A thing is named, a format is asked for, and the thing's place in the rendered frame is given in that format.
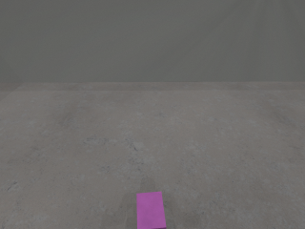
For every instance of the carton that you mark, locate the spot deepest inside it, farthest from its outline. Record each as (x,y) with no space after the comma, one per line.
(150,211)

